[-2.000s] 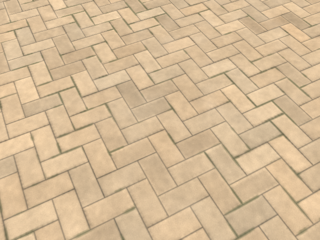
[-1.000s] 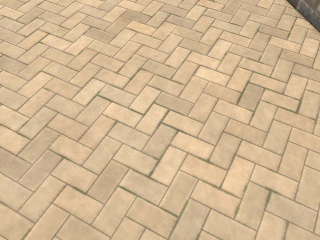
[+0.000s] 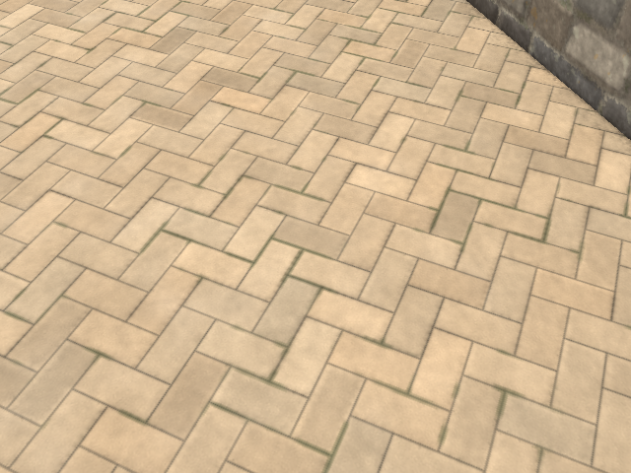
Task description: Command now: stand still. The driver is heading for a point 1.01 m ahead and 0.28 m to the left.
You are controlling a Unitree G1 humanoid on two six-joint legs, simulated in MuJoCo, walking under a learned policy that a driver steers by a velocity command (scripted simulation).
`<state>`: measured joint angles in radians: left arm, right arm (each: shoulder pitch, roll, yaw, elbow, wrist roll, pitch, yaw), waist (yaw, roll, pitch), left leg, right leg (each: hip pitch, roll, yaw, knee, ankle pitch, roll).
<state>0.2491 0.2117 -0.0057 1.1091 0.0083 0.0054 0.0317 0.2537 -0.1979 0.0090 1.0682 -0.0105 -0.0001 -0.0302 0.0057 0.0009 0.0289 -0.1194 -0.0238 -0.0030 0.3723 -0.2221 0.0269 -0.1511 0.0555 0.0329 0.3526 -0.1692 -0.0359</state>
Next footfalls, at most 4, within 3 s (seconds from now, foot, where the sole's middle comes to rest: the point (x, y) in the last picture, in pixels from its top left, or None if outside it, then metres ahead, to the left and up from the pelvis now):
1.28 left None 0.46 0.03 -0.78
1.82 right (357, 358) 0.81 -0.07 -0.78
2.36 left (231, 314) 0.93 0.25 -0.78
2.88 right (259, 260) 1.12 0.19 -0.78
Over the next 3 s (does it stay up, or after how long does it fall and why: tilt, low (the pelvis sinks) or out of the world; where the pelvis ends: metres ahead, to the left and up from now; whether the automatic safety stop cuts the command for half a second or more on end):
stays up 1.00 0.22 -0.01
